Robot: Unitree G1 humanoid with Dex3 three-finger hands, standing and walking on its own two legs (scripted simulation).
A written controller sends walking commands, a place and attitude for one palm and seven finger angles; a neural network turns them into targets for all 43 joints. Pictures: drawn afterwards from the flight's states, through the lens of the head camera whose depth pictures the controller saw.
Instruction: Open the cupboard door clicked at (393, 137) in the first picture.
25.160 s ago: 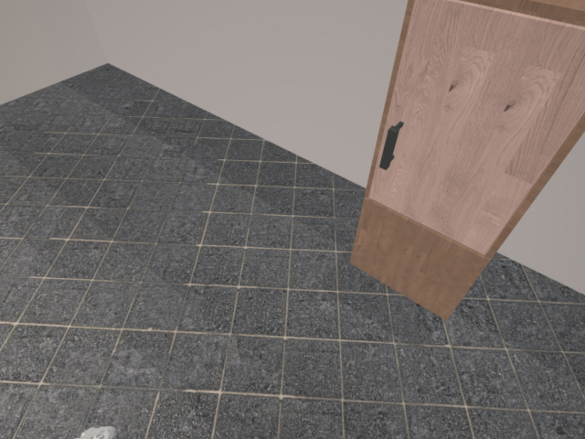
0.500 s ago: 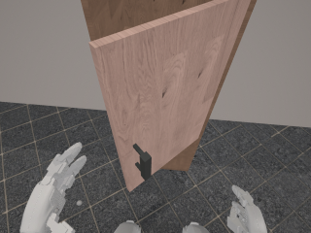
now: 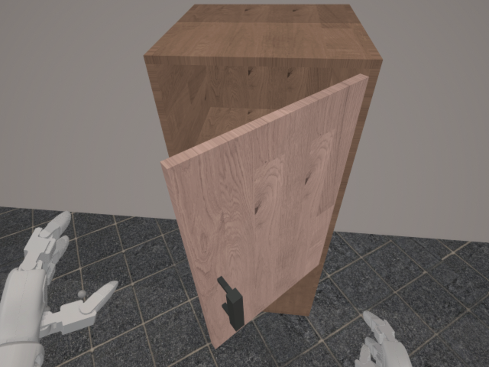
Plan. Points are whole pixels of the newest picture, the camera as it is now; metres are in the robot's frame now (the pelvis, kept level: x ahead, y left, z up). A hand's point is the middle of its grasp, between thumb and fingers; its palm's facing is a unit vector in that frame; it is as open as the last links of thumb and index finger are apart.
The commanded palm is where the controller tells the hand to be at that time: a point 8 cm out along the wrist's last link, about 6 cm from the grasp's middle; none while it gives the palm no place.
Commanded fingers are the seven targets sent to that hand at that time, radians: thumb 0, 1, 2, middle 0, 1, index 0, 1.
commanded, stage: draw the hand back to the body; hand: left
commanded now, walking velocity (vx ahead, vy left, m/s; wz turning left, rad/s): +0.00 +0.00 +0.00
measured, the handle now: (229, 303) +0.27 +0.07 -0.09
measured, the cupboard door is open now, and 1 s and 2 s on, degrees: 45 45 45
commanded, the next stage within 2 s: step back with the hand held close in 0.58 s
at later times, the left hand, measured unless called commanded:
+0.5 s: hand (60, 260) +0.19 +0.25 +0.17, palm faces +0.43 -0.82 -0.38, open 7.5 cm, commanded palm +0.14 +0.29 +0.19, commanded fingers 0.00 0.90 0.90 -0.20 -0.30 -0.20 -0.30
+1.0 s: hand (60, 259) +0.19 +0.25 +0.17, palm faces +0.32 -0.80 -0.50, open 7.4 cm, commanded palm +0.13 +0.30 +0.19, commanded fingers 0.00 0.90 0.90 -0.20 -0.30 -0.20 -0.30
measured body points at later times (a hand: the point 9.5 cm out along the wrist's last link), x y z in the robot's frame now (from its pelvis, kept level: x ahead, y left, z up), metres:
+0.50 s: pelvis +0.00 -0.01 +0.02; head -0.03 -0.02 +0.47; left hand +0.16 +0.29 +0.19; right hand +0.18 -0.23 -0.06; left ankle -0.03 +0.12 -0.72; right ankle +0.00 -0.14 -0.72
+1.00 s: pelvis -0.03 +0.01 +0.02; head -0.01 -0.01 +0.47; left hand +0.17 +0.29 +0.20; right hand +0.14 -0.24 -0.06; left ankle -0.03 +0.12 -0.72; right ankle +0.00 -0.14 -0.72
